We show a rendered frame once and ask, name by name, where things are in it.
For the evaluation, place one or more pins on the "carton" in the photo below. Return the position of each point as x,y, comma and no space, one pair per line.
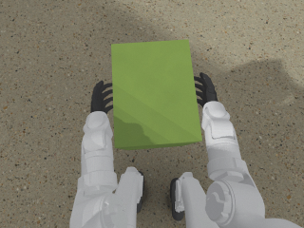
154,95

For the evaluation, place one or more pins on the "robot left upper arm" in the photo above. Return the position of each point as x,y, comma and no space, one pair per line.
104,211

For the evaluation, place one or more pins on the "left robot thigh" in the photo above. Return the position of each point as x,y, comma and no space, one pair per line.
130,189

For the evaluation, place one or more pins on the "right robot forearm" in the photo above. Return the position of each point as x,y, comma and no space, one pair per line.
225,162

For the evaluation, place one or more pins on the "right robot hand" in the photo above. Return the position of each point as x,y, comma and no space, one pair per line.
208,93

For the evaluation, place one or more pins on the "robot right upper arm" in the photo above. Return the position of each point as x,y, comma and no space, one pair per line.
233,204

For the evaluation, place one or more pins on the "robot left shin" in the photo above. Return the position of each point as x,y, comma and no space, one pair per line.
132,169

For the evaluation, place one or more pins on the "left robot hand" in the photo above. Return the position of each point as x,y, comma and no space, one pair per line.
97,99

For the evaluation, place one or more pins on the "left robot forearm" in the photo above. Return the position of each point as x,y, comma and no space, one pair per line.
97,167

